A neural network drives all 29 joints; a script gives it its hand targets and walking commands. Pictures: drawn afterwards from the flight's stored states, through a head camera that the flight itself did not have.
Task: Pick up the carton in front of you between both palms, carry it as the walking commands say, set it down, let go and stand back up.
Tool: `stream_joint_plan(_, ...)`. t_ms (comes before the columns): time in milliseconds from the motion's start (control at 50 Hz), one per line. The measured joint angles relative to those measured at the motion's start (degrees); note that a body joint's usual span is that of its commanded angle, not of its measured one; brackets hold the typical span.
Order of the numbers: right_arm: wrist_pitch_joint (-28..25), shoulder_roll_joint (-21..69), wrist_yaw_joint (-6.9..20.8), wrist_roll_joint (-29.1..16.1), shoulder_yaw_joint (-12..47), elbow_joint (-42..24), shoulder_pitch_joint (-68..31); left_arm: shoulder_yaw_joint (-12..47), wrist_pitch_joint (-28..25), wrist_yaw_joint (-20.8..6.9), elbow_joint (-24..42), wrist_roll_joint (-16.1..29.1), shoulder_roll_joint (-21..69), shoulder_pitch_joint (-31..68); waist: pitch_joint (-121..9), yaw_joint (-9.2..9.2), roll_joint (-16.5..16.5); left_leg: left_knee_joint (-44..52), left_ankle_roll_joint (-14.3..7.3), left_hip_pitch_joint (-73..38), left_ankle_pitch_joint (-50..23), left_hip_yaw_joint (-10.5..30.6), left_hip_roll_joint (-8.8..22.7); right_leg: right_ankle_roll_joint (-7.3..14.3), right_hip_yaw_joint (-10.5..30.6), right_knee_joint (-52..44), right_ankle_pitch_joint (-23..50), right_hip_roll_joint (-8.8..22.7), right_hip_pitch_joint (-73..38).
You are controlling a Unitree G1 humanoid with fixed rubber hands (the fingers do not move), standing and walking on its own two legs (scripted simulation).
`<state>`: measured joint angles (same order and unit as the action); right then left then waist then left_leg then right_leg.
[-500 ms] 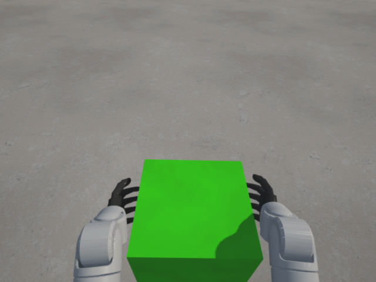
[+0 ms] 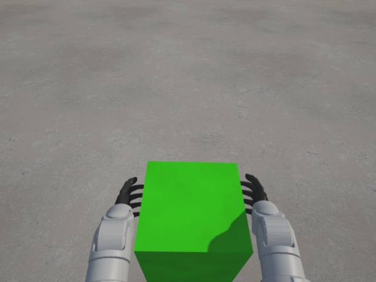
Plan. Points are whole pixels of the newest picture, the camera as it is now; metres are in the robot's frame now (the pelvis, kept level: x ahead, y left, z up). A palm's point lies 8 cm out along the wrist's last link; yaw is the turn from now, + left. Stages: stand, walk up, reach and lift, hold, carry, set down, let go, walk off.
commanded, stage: carry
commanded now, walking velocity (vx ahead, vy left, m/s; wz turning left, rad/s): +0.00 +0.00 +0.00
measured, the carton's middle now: (190, 225) +0.29 +0.00 -0.05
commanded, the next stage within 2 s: hold in 0.30 s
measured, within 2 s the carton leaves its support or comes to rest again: neither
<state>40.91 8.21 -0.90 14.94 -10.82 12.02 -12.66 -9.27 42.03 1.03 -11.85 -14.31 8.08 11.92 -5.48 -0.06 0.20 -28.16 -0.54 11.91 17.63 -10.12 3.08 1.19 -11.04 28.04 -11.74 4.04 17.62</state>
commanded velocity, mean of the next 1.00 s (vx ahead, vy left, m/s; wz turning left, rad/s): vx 0.00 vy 0.00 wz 0.00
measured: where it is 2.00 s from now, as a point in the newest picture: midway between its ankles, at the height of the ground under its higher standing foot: outside the picture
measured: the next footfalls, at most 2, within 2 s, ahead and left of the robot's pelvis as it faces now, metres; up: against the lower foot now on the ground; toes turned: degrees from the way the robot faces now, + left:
none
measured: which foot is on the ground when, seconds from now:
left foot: down 0.00-1.00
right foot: down 0.00-1.00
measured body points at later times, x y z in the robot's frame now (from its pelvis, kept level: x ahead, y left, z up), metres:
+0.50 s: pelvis -0.02 +0.00 +0.01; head -0.04 +0.00 +0.46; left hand +0.26 +0.16 +0.03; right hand +0.28 -0.14 +0.03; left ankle -0.03 +0.11 -0.74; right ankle +0.03 -0.12 -0.74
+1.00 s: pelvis -0.05 -0.02 +0.00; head -0.11 -0.03 +0.45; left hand +0.24 +0.16 +0.05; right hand +0.27 -0.14 +0.05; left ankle -0.03 +0.10 -0.74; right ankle +0.03 -0.11 -0.74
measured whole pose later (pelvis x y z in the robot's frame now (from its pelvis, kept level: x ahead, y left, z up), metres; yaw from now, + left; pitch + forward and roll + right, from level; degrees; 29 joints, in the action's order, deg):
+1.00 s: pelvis -0.05 -0.02 +0.00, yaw +6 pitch -10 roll +0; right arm 41.5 9.5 0.7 18.3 -15.6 16.9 -17.9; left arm -15.1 40.3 -1.2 -19.3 -17.3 9.3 17.4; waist 2.4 0.4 1.4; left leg -26.2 -1.0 2.8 13.3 0.2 -0.2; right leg 1.3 -1.6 25.1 -9.0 -0.5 5.8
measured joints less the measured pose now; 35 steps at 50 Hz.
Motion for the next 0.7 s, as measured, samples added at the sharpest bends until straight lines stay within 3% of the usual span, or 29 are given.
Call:
stream_joint_plan(100, -2.14, 0.18, -0.14, -0.27, -0.62, 0.07, -0.87, -0.61, -2.19, 0.06, -0.02, 0.12, 0.15, 0.76, 0.60, 0.12, 0.02, -0.27, -0.15, 0.94, -0.35, 0.02, -0.08, 0.03, -0.02, -0.01, 0.51, 0.12, 0.79)
stream_joint_plan(320, 0.73, -0.20, -0.54, -1.48, 1.31, -3.63, 1.37, 1.03, 0.45, 0.45, 3.60, 1.39, -0.23, -1.58, 1.13, -0.10, 0.19, -0.46, -0.40, 0.12, -0.15, 0.03, -0.08, 0.03, 0.10, -0.13, 0.56, 0.03, -0.14)
stream_joint_plan(340, 0.77, -0.24, -0.57, -1.48, 1.53, -4.20, 1.64, 1.16, 0.35, 0.35, 3.91, 1.39, -0.24, -1.73, 2.86, 0.07, 0.45, 0.65, -0.59, -1.72, -3.00, 2.02, -0.71, 0.22, 2.16, -1.40, 2.96, -1.06, -2.21)
stream_joint_plan(380, 0.60, -0.41, -0.50, -1.28, 2.05, -5.13, 2.60, 1.72, -0.09, 0.06, 4.11, 1.06, -0.30, -2.20, 5.37, 0.35, 0.78, 2.69, -0.78, -5.05, -2.06, 4.71, -1.63, 0.02, 5.12, -3.84, 1.81, -2.43, -5.91)
stream_joint_plan(460, 0.25, -0.48, -0.71, -1.28, 1.89, -5.01, 3.05, 1.94, -0.71, -0.17, 2.96, 0.59, -0.27, -1.87, 7.78, 0.74, 0.50, 5.75, -0.56, -8.41, -3.59, 6.76, -2.86, -1.05, 8.61, -6.54, 2.68, -3.07, -9.92)
stream_joint_plan(560, 0.10, -0.23, -0.62, -0.70, 1.51, -2.95, 1.46, 0.71, -0.97, -0.19, 1.83, 0.59, -0.19, -1.28, 8.68, -0.25, 0.62, 5.78, -0.59, -9.55, -4.35, 7.54, -3.16, -1.22, 8.42, -6.80, 3.53, -2.90, -11.42)
stream_joint_plan(700, 0.48, 0.16, -0.11, 0.74, 0.00, -0.12, -0.68, -1.03, -0.69, -0.66, -1.08, -0.27, 0.17, 0.80, 9.15, -0.08, 0.94, 3.95, -0.47, -9.77, -4.34, 8.23, -3.06, -0.84, 7.83, -5.71, 3.65, -2.95, -12.20)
